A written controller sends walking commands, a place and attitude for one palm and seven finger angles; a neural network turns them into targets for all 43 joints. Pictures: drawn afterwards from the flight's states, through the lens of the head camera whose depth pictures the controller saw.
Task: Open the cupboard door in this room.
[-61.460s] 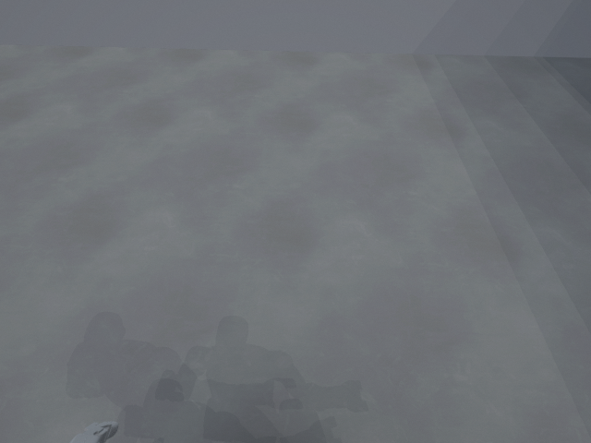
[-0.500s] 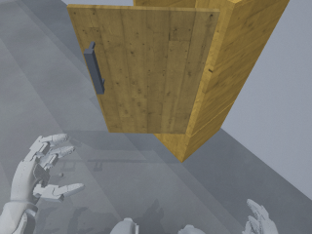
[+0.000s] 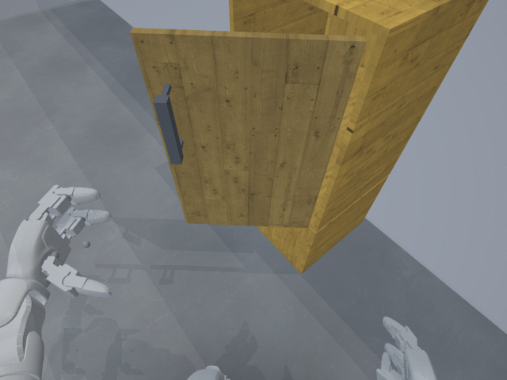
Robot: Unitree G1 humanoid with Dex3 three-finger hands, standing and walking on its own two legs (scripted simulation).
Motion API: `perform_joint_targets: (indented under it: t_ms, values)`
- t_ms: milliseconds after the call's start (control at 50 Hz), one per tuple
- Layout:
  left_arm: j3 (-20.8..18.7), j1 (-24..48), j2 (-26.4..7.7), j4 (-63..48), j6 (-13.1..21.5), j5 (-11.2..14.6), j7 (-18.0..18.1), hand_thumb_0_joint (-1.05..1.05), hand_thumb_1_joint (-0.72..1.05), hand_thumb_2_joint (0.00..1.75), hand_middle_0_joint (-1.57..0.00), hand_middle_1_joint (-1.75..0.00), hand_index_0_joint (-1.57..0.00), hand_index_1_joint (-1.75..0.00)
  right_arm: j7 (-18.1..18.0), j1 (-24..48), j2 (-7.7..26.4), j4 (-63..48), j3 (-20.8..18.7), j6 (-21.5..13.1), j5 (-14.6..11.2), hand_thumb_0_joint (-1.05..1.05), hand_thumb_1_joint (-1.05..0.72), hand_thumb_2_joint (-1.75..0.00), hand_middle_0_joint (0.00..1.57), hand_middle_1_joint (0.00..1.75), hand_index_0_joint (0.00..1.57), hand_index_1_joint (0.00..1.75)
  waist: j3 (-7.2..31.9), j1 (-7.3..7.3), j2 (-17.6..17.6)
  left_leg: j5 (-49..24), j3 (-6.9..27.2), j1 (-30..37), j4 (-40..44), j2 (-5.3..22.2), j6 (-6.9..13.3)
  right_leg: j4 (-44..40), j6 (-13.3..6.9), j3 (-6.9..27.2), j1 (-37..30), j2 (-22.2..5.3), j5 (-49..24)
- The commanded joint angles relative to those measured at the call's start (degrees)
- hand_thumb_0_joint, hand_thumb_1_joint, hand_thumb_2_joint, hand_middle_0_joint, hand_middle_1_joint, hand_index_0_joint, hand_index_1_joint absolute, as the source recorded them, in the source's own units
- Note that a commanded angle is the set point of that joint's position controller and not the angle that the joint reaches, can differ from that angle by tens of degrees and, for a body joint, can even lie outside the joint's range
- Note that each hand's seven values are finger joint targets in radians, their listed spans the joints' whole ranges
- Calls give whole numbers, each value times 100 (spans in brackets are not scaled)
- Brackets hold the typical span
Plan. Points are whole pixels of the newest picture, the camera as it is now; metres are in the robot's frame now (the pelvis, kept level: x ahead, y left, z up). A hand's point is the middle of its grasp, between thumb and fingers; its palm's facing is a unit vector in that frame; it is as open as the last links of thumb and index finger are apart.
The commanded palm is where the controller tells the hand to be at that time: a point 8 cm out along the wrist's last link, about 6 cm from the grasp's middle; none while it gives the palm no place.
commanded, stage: raise the hand with hooked fingers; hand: left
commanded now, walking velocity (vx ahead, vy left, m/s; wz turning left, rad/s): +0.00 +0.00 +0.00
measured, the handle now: (172, 125) +0.56 +0.21 +0.06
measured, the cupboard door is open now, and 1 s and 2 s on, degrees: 49 49 49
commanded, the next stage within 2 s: move the hooked fingers beside the handle in 0.58 s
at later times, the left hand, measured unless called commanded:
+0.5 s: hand (92, 230) +0.30 +0.26 +0.08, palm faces +0.06 -1.00 -0.03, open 14.0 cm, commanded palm +0.27 +0.31 +0.08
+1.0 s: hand (110, 207) +0.34 +0.25 +0.08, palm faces +0.04 -1.00 -0.01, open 14.0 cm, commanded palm +0.32 +0.31 +0.08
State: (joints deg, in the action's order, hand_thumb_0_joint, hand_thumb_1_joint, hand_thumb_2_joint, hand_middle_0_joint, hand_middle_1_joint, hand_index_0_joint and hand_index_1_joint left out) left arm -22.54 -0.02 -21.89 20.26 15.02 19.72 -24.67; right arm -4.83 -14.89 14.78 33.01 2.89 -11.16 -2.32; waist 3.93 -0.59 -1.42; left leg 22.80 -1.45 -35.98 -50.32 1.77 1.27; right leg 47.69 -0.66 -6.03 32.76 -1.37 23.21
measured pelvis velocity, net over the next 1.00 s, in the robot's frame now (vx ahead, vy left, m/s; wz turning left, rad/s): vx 0.00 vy -0.01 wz -0.01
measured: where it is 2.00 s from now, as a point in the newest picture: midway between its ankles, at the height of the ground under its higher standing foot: outside the picture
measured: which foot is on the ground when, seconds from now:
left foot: down 0.00-1.00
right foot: down 0.00-1.00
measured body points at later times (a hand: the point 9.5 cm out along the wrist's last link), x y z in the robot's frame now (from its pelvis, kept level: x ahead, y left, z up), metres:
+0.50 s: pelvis +0.01 -0.01 +0.01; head +0.05 +0.00 +0.45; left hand +0.29 +0.32 +0.08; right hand +0.15 -0.26 -0.08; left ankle +0.02 +0.10 -0.70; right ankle +0.01 -0.12 -0.70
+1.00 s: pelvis +0.00 -0.01 +0.00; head +0.05 -0.01 +0.45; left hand +0.33 +0.30 +0.08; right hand +0.14 -0.27 -0.09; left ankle +0.02 +0.10 -0.70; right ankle +0.01 -0.12 -0.70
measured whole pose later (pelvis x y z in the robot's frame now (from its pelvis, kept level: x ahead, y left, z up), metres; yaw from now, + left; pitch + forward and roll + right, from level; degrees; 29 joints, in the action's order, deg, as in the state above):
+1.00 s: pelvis +0.00 -0.01 +0.00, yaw +0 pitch +9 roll -1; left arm -23.8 15.1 -23.9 36.1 16.2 17.1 -25.5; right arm -5.5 -15.2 15.8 34.7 2.2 -8.4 -2.4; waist 3.3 1.0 -0.8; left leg 21.5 -1.8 -35.6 -47.9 2.1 0.5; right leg 46.4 -1.4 -5.6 33.2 -0.8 22.3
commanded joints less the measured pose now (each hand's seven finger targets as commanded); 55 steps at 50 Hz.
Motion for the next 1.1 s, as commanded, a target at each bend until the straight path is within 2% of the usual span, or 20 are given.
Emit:
perform_joint_targets:
  t_ms: [0, 40, 80, 120, 160, 260, 320, 380, 500, 540, 660, 780, 800, 820, 860, 900, 920, 960, 1020, 1080]
  values:
    - [-640, 1353, -1509, -1016, 316, 150, -125, 0, -50, 30, -30, -120, -30, -120, -125, 127, 917, -750, -396, -306, -60, 0, -90, -90, 20, 30, 20, 30, 1343, 51, -362, -1272, 300, 1120, 909, -145, -25, -742, -73, 267, -488, 252, -1138]
    - [-742, 1477, -1655, -821, 274, 156, -183, 0, -50, 30, -30, -120, -30, -120, -139, 76, 945, -729, -387, -285, -51, 0, -90, -90, 20, 30, 20, 30, 1374, 42, -260, -1333, 297, 1129, 933, -147, -17, -772, -77, 281, -556, 261, -1215]
    - [-671, 1458, -1540, -634, 221, 179, -241, 0, -50, 30, -30, -120, -30, -120, -142, 73, 934, -724, -393, -280, -59, 0, -90, -90, 20, 30, 20, 30, 1293, 37, -311, -1320, 266, 1123, 953, -162, -18, -814, -72, 287, -549, 250, -1238]
    - [-595, 1307, -1417, -427, 185, 228, -298, 0, -50, 30, -30, -120, -30, -120, -127, 50, 950, -729, -408, -264, -65, 0, -90, -90, 20, 30, 20, 30, 1154, 38, -73, -1316, 247, 1047, 943, -161, 1, -872, -78, 305, -565, 251, -1269]
    - [-607, 1284, -1472, -525, 213, 174, -306, 0, -50, 30, -30, -120, -30, -120, -98, 42, 963, -759, -429, -254, -69, 0, -90, -90, 20, 30, 20, 30, 1313, -2, -296, -1395, 219, 1074, 945, -174, -8, -829, -72, 315, -609, 231, -1357]
    - [-858, 1317, -1686, -872, 410, 159, -107, 0, -50, 30, -30, -120, -30, -120, -58, 11, 936, -771, -461, -236, -28, 0, -90, -90, 20, 30, 20, 30, 1503, -18, -288, -1561, 215, 1218, 961, -165, 1, -805, -56, 320, -707, 245, -1490]
    - [-842, 1371, -1667, -761, 480, 179, -72, 0, -50, 30, -30, -120, -30, -120, -69, 3, 950, -722, -452, -203, -31, 0, -90, -90, 20, 30, 20, 30, 1337, 30, -186, -1460, 190, 1102, 933, -162, 8, -828, -55, 362, -693, 249, -1440]
    - [-749, 1474, -1576, -711, 495, 121, -105, 0, -50, 30, -30, -120, -30, -120, -85, 37, 924, -715, -446, -183, -38, 0, -90, -90, 20, 30, 20, 30, 1341, 52, -425, -1388, 177, 1162, 959, -172, 3, -826, -51, 354, -594, 236, -1372]
    - [-724, 1480, -1578, -713, 464, 145, -175, 0, -50, 30, -30, -120, -30, -120, -116, 71, 914, -728, -433, -176, -53, 0, -90, -90, 20, 30, 20, 30, 1384, 47, -380, -1334, 196, 1207, 998, -165, 8, -860, -45, 348, -627, 242, -1325]
    - [-729, 1442, -1552, -584, 439, 185, -196, 0, -50, 30, -30, -120, -30, -120, -119, 64, 927, -728, -427, -158, -57, 0, -90, -90, 20, 30, 20, 30, 1322, 61, -99, -1315, 197, 1109, 980, -165, 15, -872, -30, 364, -666, 253, -1355]
    - [-678, 1552, -1518, -610, 433, 158, -209, 0, -50, 30, -30, -120, -30, -120, -109, 68, 911, -733, -422, -146, -50, 0, -90, -90, 20, 30, 20, 30, 1381, 56, -229, -1439, 190, 1150, 944, -177, 14, -837, -35, 376, -679, 238, -1515]
    - [-458, 2602, -1511, -245, 493, 12, -126, 0, -50, 30, -30, -120, -30, -120, -169, 1, 933, -567, -411, -112, -62, 0, -90, -90, 20, 30, 20, 30, 1272, 251, -213, -1070, 236, 1120, 938, -165, 15, -861, -25, 394, -370, 233, -1098]
    - [-498, 2551, -1554, -154, 493, -18, -114, 0, -50, 30, -30, -120, -30, -120, -174, 4, 932, -575, -411, -113, -59, 0, -90, -90, 20, 30, 20, 30, 1331, 189, -345, -1043, 230, 1114, 941, -174, 4, -860, -38, 408, -400, 214, -1058]
    - [-435, 2832, -1613, -145, 503, -47, -110, 0, -50, 30, -30, -120, -30, -120, -179, -12, 951, -544, -400, -95, -55, 0, -90, -90, 20, 30, 20, 30, 1334, 261, -238, -1062, 236, 1117, 909, -162, 24, -850, -40, 429, -404, 223, -1085]
    - [-519, 2770, -1678, 97, 497, -94, -86, 0, -50, 30, -30, -120, -30, -120, -166, -39, 941, -537, -399, -57, -52, 0, -90, -90, 20, 30, 20, 30, 1455, 178, -269, -1097, 221, 1075, 920, -176, 20, -845, -37, 452, -497, 208, -1144]
    - [-482, 3025, -1689, 258, 492, -138, -61, 0, -50, 30, -30, -120, -30, -120, -163, -64, 940, -512, -401, -21, -52, 0, -90, -90, 20, 30, 20, 30, 1465, 225, -230, -1142, 220, 1058, 903, -171, 20, -822, -32, 431, -479, 206, -1205]
    - [-613, 3037, -1838, 430, 489, -134, -52, 0, -50, 30, -30, -120, -30, -120, -159, -121, 968, -484, -411, 14, -39, 0, -90, -90, 20, 30, 20, 30, 1504, 200, -46, -1179, 209, 982, 863, -160, 34, -822, -29, 465, -566, 218, -1256]
    - [-828, 3135, -2105, 710, 492, -176, -51, 0, -50, 30, -30, -120, -30, -120, -146, -137, 980, -483, -400, 74, -42, 0, -90, -90, 20, 30, 20, 30, 1514, 156, -198, -1131, 166, 806, 859, -176, 18, -811, -20, 514, -646, 187, -1254]
    - [-799, 3477, -2174, 1035, 545, -217, -88, 0, -50, 30, -30, -120, -30, -120, -122, -230, 1000, -471, -398, 158, -30, 0, -90, -90, 20, 30, 20, 30, 1455, 204, -137, -1119, 161, 680, 816, -165, 34, -781, -25, 528, -610, 208, -1242]
    - [-706, 3703, -2123, 1114, 663, -256, -171, 0, -50, 30, -30, -120, -30, -120, -95, -332, 996, -478, -435, 211, -29, 0, -90, -90, 20, 30, 20, 30, 1729, 253, -315, -1262, 132, 820, 762, -166, 44, -720, -24, 527, -558, 238, -1426]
